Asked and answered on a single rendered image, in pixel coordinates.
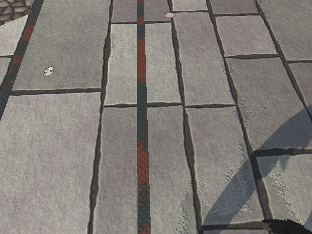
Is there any right robot hand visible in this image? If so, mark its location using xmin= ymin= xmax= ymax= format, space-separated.
xmin=260 ymin=219 xmax=312 ymax=234

